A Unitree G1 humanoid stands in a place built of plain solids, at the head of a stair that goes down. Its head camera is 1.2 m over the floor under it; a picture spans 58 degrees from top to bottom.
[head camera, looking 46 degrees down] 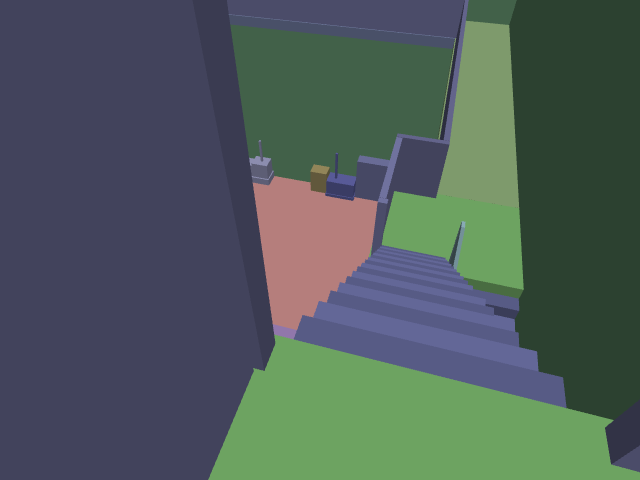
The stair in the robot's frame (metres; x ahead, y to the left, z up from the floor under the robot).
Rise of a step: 0.21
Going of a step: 0.23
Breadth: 0.94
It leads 16 degrees to the right of straight ahead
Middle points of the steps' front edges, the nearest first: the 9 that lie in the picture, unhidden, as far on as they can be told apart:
0.61 -0.32 0.00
0.83 -0.39 -0.21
1.05 -0.45 -0.41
1.27 -0.51 -0.62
1.48 -0.57 -0.83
1.70 -0.63 -1.03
1.92 -0.70 -1.24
2.14 -0.76 -1.45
2.36 -0.82 -1.66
